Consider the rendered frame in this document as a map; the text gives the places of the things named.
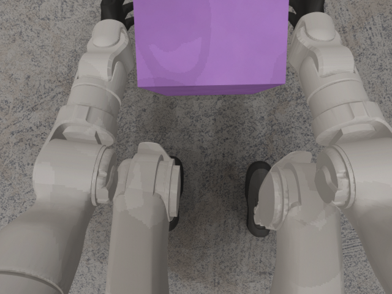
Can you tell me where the robot right hand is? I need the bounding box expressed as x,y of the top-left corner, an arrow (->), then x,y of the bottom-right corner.
288,0 -> 325,30

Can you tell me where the right robot foot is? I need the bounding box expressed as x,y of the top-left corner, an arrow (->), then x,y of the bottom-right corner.
245,161 -> 271,237

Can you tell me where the left robot foot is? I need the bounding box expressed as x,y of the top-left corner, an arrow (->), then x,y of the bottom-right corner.
169,156 -> 184,231

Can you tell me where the carton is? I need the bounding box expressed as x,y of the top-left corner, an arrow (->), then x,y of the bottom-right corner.
133,0 -> 289,96

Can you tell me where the robot left upper arm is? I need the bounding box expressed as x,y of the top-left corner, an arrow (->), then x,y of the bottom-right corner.
0,138 -> 118,294

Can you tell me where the robot right upper arm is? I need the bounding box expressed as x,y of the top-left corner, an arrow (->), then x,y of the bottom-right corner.
314,137 -> 392,294

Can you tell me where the robot foot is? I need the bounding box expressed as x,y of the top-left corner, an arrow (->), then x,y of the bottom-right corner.
245,161 -> 271,237
169,156 -> 184,231

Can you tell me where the robot left hand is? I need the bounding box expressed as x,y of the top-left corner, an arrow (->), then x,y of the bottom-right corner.
100,0 -> 134,31

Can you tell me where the left robot forearm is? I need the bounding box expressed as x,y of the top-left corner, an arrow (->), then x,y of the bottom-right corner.
32,19 -> 135,195

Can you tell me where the right robot forearm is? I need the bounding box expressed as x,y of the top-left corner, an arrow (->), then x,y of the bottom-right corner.
288,12 -> 392,146

